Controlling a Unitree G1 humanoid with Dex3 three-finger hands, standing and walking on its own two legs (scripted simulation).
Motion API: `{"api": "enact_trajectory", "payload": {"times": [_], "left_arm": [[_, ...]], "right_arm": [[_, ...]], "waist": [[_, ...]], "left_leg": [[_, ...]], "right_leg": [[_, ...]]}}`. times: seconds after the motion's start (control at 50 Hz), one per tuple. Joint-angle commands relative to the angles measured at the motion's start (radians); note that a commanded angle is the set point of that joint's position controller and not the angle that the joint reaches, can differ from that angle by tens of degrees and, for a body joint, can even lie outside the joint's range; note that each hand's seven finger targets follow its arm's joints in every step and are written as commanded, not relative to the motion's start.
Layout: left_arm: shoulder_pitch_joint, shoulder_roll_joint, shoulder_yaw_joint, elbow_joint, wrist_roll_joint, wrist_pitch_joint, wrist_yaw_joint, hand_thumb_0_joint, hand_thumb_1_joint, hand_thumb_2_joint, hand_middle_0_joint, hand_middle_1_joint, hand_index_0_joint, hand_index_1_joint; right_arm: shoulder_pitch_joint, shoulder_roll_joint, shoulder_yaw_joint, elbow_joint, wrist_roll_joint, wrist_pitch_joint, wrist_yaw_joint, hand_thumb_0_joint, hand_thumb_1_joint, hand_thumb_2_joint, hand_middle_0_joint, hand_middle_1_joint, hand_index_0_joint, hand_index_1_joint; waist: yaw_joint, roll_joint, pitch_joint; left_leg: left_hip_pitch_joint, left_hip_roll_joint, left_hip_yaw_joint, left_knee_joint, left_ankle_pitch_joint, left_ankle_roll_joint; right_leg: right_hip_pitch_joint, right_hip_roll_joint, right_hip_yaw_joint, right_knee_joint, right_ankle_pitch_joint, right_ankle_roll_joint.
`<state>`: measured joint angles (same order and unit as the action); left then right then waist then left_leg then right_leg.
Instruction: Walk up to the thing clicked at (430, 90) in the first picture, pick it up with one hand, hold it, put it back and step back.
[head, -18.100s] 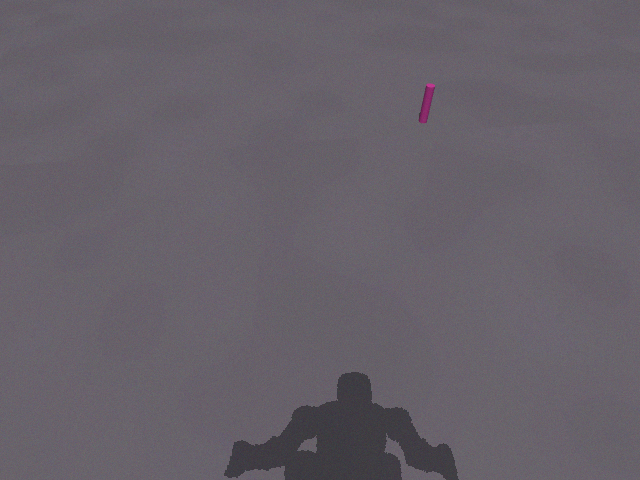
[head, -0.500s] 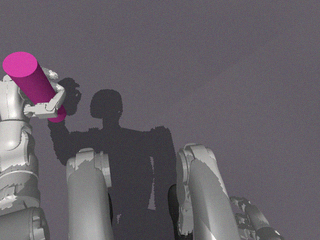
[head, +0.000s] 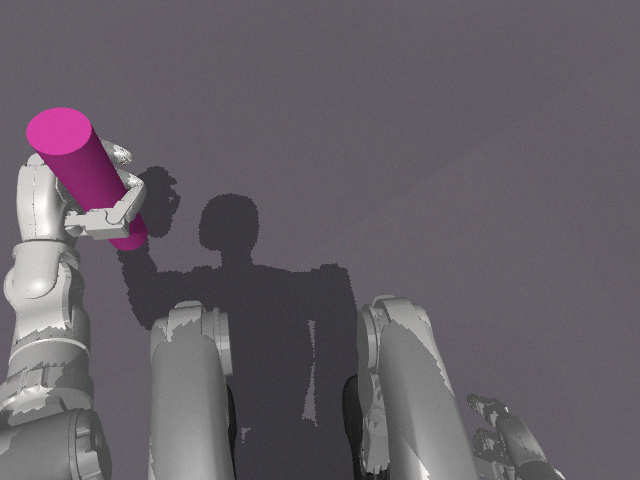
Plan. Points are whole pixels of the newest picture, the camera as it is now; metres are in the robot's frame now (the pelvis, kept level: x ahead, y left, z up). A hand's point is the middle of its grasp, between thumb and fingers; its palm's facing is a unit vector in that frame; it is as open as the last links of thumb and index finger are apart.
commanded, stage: settle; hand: left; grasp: from the side
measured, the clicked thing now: (102, 194) +0.44 +0.26 -0.03
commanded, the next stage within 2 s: lift in 0.14 s
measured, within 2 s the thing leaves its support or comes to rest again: neither
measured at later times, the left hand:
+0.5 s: hand (113, 187) +0.43 +0.23 +0.00, palm faces +0.07 -1.00 -0.06, open 6.7 cm
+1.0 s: hand (38, 151) +0.40 +0.23 +0.14, palm faces +0.07 -1.00 -0.06, open 6.7 cm
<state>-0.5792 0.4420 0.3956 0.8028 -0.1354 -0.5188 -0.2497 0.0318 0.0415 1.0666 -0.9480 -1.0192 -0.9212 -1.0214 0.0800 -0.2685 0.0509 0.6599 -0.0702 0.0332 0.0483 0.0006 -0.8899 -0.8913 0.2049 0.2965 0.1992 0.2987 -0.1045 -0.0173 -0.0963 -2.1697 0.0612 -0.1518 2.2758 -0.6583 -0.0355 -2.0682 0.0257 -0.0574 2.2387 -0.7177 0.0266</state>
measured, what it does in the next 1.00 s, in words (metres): rises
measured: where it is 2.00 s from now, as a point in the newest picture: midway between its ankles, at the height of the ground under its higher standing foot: (294, 461)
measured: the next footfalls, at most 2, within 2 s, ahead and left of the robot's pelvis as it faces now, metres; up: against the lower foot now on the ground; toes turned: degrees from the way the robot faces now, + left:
none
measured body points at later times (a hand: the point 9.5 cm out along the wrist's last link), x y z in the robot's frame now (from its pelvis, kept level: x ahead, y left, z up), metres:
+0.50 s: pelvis +0.00 +0.00 +0.02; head +0.19 +0.04 +0.42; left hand +0.42 +0.29 +0.01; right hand +0.13 -0.26 -0.11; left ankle +0.09 +0.14 -0.34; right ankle +0.09 -0.13 -0.34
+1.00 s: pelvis +0.02 +0.00 +0.13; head +0.19 +0.05 +0.54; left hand +0.39 +0.28 +0.14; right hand +0.19 -0.24 +0.01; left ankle +0.09 +0.14 -0.34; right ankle +0.09 -0.13 -0.34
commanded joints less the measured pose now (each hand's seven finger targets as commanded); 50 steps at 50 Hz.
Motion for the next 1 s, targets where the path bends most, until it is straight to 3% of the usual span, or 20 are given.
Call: {"api": "enact_trajectory", "payload": {"times": [0.0, 0.08, 0.22, 0.24, 0.32, 0.36, 0.38, 0.48, 0.5, 0.52, 0.56, 0.66, 0.7, 0.72, 0.74, 0.88, 0.92, 0.98], "left_arm": [[-0.366, 0.214, 0.037, -0.268, -0.028, -0.097, 0.002, 0.000, 0.413, 1.292, -1.331, -1.382, -1.325, -1.397], [-0.382, 0.216, 0.050, -0.254, -0.033, -0.099, 0.008, 0.000, 0.438, 1.297, -1.327, -1.377, -1.320, -1.392], [-0.393, 0.208, 0.052, -0.224, -0.026, -0.113, 0.013, 0.000, 0.420, 1.330, -1.314, -1.385, -1.307, -1.403], [-0.404, 0.219, 0.056, -0.226, -0.025, -0.114, 0.015, 0.000, 0.399, 1.250, -1.360, -1.421, -1.387, -1.400], [-0.353, 0.238, 0.067, -0.227, -0.025, -0.110, 0.001, 0.000, 0.379, 1.226, -1.306, -1.404, -1.330, -1.388], [-0.387, 0.223, 0.050, -0.286, -0.036, -0.109, -0.012, 0.000, 0.346, 1.209, -1.309, -1.397, -1.333, -1.381], [-0.371, 0.237, 0.066, -0.296, -0.042, -0.104, -0.017, 0.000, 0.361, 1.213, -1.315, -1.401, -1.339, -1.384], [-0.344, 0.222, 0.056, -0.348, -0.054, -0.073, -0.019, 0.000, 0.372, 1.222, -1.306, -1.401, -1.332, -1.383], [-0.349, 0.220, 0.065, -0.380, -0.065, -0.070, -0.015, 0.000, 0.371, 1.220, -1.303, -1.395, -1.328, -1.379], [-0.345, 0.194, 0.040, -0.390, -0.072, -0.063, -0.018, 0.000, 0.357, 1.220, -1.296, -1.396, -1.323, -1.378], [-0.316, 0.211, 0.053, -0.391, -0.072, -0.047, -0.017, 0.000, 0.362, 1.229, -1.307, -1.399, -1.331, -1.384], [-0.229, 0.151, -0.002, -0.464, -0.075, -0.001, -0.019, 0.000, 0.393, 1.215, -1.306, -1.399, -1.337, -1.376], [-0.170, 0.158, 0.028, -0.464, -0.083, 0.022, -0.010, 0.000, 0.436, 1.231, -1.311, -1.407, -1.343, -1.383], [-0.196, 0.147, 0.009, -0.522, -0.088, 0.029, -0.008, 0.000, 0.436, 1.242, -1.315, -1.413, -1.347, -1.389], [-0.155, 0.156, 0.031, -0.528, -0.092, 0.041, 0.002, 0.000, 0.439, 1.250, -1.323, -1.425, -1.354, -1.401], [-0.060, 0.094, -0.049, -0.707, -0.082, 0.100, 0.042, 0.000, 0.478, 1.224, -1.288, -1.382, -1.318, -1.357], [-0.036, 0.112, -0.038, -0.751, -0.079, 0.114, 0.056, 0.000, 0.491, 1.220, -1.289, -1.383, -1.320, -1.357], [0.006, 0.076, -0.061, -0.813, -0.090, 0.137, 0.078, 0.000, 0.476, 1.230, -1.292, -1.397, -1.323, -1.373]], "right_arm": [[0.113, -0.211, -0.081, -0.058, 0.004, -0.022, -0.015, 0.000, -0.882, -0.895, 0.200, 0.300, 0.199, 0.300], [0.122, -0.210, -0.080, -0.053, 0.003, -0.023, -0.015, 0.000, -0.879, -0.895, 0.200, 0.300, 0.199, 0.300], [0.115, -0.202, -0.078, -0.057, 0.002, -0.026, -0.013, 0.000, -0.877, -0.895, 0.200, 0.300, 0.199, 0.300], [0.114, -0.205, -0.079, -0.060, 0.003, -0.026, -0.013, 0.000, -0.925, -0.899, 0.200, 0.299, 0.200, 0.299], [0.125, -0.201, -0.087, -0.058, 0.004, -0.029, -0.017, 0.000, -0.913, -0.898, 0.200, 0.299, 0.200, 0.299], [0.127, -0.198, -0.091, -0.064, 0.009, -0.033, -0.020, 0.000, -0.919, -0.899, 0.200, 0.299, 0.200, 0.299], [0.132, -0.199, -0.093, -0.059, 0.012, -0.034, -0.020, 0.000, -0.917, -0.899, 0.200, 0.299, 0.200, 0.299], [0.137, -0.188, -0.098, -0.056, 0.026, -0.038, -0.031, 0.000, -0.910, -0.897, 0.200, 0.299, 0.200, 0.299], [0.136, -0.187, -0.098, -0.062, 0.030, -0.039, -0.032, 0.000, -0.911, -0.898, 0.200, 0.299, 0.200, 0.299], [0.131, -0.185, -0.100, -0.064, 0.033, -0.041, -0.034, 0.000, -0.910, -0.897, 0.201, 0.299, 0.200, 0.299], [0.139, -0.188, -0.106, -0.064, 0.040, -0.044, -0.039, 0.000, -0.908, -0.897, 0.200, 0.299, 0.200, 0.299], [0.132, -0.180, -0.113, -0.094, 0.056, -0.052, -0.050, 0.000, -0.905, -0.895, 0.201, 0.299, 0.200, 0.299], [0.143, -0.175, -0.117, -0.091, 0.064, -0.054, -0.054, 0.000, -0.902, -0.894, 0.201, 0.299, 0.200, 0.299], [0.128, -0.174, -0.115, -0.101, 0.069, -0.056, -0.057, 0.000, -0.896, -0.893, 0.201, 0.299, 0.200, 0.299], [0.134, -0.170, -0.118, -0.106, 0.074, -0.056, -0.059, 0.000, -0.896, -0.893, 0.200, 0.299, 0.200, 0.299], [0.112, -0.156, -0.121, -0.140, 0.092, -0.069, -0.076, 0.000, -0.889, -0.891, 0.201, 0.299, 0.200, 0.299], [0.105, -0.158, -0.125, -0.148, 0.096, -0.072, -0.083, 0.000, -0.890, -0.890, 0.201, 0.299, 0.200, 0.299], [0.105, -0.145, -0.122, -0.156, 0.101, -0.078, -0.091, 0.000, -0.892, -0.892, 0.201, 0.299, 0.200, 0.299]], "waist": [[0.001, 0.220, -0.687], [0.005, 0.232, -0.707], [0.001, 0.207, -0.678], [0.002, 0.210, -0.674], [0.019, 0.190, -0.727], [0.013, 0.196, -0.763], [0.026, 0.212, -0.775], [0.023, 0.186, -0.744], [0.035, 0.190, -0.749], [0.026, 0.193, -0.746], [0.029, 0.175, -0.736], [0.034, 0.169, -0.757], [0.049, 0.147, -0.742], [0.048, 0.156, -0.729], [0.056, 0.144, -0.733], [0.056, 0.166, -0.710], [0.067, 0.184, -0.710], [0.065, 0.189, -0.678]], "left_leg": [[0.533, -0.023, 0.087, -0.270, 0.114, 0.054], [0.566, -0.024, 0.083, -0.272, 0.151, 0.052], [0.529, -0.028, 0.095, -0.291, 0.096, 0.054], [0.527, -0.030, 0.093, -0.303, 0.068, 0.054], [0.534, -0.032, 0.114, -0.296, 0.108, 0.057], [0.559, -0.031, 0.114, -0.302, 0.122, 0.058], [0.583, -0.032, 0.114, -0.314, 0.131, 0.057], [0.584, -0.030, 0.111, -0.355, 0.108, 0.060], [0.598, -0.031, 0.111, -0.368, 0.104, 0.058], [0.605, -0.029, 0.111, -0.375, 0.102, 0.057], [0.610, -0.029, 0.107, -0.394, 0.088, 0.057], [0.694, -0.029, 0.100, -0.451, 0.129, 0.060], [0.705, -0.027, 0.098, -0.477, 0.133, 0.060], [0.717, -0.025, 0.095, -0.493, 0.119, 0.060], [0.723, -0.025, 0.096, -0.506, 0.123, 0.061], [0.877, -0.018, 0.071, -0.638, 0.125, 0.054], [0.937, -0.017, 0.060, -0.681, 0.133, 0.051], [0.996, -0.016, 0.051, -0.747, 0.122, 0.046]], "right_leg": [[0.294, 0.023, -0.058, -0.267, 0.195, -0.066], [0.285, 0.019, -0.056, -0.262, 0.220, -0.068], [0.300, 0.017, -0.048, -0.286, 0.173, -0.066], [0.293, 0.017, -0.049, -0.290, 0.145, -0.068], [0.365, 0.016, -0.028, -0.318, 0.175, -0.061], [0.373, 0.015, -0.021, -0.324, 0.189, -0.062], [0.374, 0.014, -0.022, -0.324, 0.195, -0.063], [0.392, 0.013, -0.016, -0.370, 0.171, -0.062], [0.400, 0.012, -0.013, -0.380, 0.166, -0.064], [0.405, 0.011, -0.009, -0.393, 0.164, -0.063], [0.404, 0.011, -0.007, -0.414, 0.146, -0.065], [0.464, 0.007, -0.006, -0.475, 0.193, -0.064], [0.491, 0.007, -0.006, -0.501, 0.193, -0.060], [0.484, 0.006, -0.005, -0.511, 0.183, -0.063], [0.517, 0.005, -0.001, -0.532, 0.184, -0.059], [0.595, -0.001, 0.000, -0.628, 0.201, -0.060], [0.611, -0.003, 0.000, -0.649, 0.212, -0.061], [0.663, -0.006, 0.003, -0.705, 0.207, -0.058]]}}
